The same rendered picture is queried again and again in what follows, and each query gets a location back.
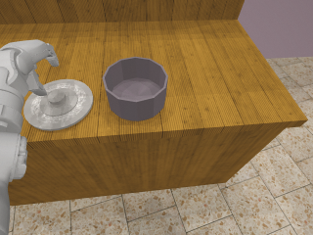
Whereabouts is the knob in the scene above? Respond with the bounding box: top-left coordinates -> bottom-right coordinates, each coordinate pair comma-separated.
47,90 -> 67,106

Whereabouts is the pot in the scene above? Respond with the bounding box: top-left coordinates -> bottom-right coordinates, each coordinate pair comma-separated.
102,56 -> 168,121

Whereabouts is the table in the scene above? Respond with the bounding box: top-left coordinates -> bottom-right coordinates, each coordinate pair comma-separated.
0,0 -> 308,207

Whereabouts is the left robot upper arm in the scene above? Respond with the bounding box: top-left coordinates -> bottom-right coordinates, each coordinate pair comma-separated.
0,131 -> 28,235

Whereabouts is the robot left hand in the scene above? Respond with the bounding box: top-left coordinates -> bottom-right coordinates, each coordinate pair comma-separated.
0,39 -> 59,96

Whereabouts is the robot left forearm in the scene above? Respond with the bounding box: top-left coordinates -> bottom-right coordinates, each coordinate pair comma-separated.
0,45 -> 34,134

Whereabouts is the lid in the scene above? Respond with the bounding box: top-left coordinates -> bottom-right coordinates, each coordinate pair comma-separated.
23,79 -> 94,131

